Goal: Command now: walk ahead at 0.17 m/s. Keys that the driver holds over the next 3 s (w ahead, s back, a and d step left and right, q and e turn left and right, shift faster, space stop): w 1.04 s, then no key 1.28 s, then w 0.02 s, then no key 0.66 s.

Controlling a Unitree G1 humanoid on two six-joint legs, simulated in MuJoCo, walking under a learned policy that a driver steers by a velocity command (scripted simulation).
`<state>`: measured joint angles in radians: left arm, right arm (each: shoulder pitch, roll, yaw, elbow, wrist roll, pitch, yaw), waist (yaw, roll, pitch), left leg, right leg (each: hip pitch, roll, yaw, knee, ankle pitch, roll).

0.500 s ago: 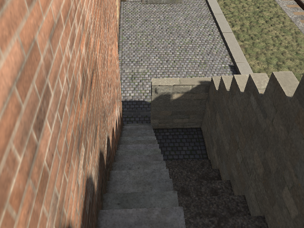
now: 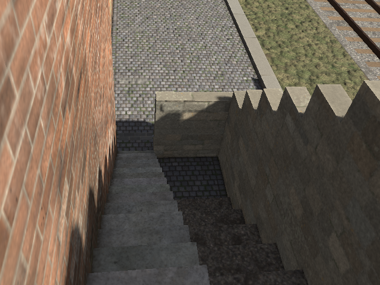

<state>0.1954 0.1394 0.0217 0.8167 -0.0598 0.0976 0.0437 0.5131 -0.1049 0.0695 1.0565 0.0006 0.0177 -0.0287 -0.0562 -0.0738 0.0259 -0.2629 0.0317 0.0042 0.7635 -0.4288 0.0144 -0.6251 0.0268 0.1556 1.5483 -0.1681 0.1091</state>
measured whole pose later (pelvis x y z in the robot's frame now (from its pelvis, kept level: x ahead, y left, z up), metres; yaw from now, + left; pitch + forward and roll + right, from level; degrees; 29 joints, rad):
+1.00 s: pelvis +0.15 -0.03 +0.01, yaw -2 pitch +0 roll -2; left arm 0.19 0.22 0.01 0.85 -0.01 0.03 0.04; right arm 0.27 -0.30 -0.04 1.03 0.04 -0.01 -0.04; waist -0.03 0.01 0.01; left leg -0.07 0.07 0.00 0.67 -0.46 -0.01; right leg -0.08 -0.02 0.15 0.60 -0.40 0.02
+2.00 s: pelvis +0.32 -0.05 -0.26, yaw +0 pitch +1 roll -1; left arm 0.40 0.14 0.01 1.04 0.04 -0.03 0.04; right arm 0.11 -0.23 -0.06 0.93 0.04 0.03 -0.11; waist 0.02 0.03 0.01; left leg -0.68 -0.14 -0.46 1.17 -0.28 -0.02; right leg -0.59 0.17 0.00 1.16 -0.58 -0.11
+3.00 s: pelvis +0.33 +0.05 -0.33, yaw -3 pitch -2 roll -7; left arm 0.30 0.12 0.01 0.73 -0.06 0.10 -0.04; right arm 0.70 -0.20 -0.06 0.97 0.02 0.02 -0.01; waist 0.00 0.10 0.02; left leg -0.23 0.12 0.02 0.16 -0.21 0.01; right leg -0.55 0.12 -0.08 1.47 -0.89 -0.06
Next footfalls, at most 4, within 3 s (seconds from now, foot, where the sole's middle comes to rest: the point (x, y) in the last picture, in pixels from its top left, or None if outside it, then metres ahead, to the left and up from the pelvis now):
0.10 right None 0.05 -0.22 -0.75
1.52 left None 0.39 0.09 -0.95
1.82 right None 0.37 -0.11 -0.95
2.26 left None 0.50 0.12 -1.03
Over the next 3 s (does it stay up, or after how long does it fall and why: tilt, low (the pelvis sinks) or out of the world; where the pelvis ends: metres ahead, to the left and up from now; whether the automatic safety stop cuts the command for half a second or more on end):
stays up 0.33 0.05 -0.33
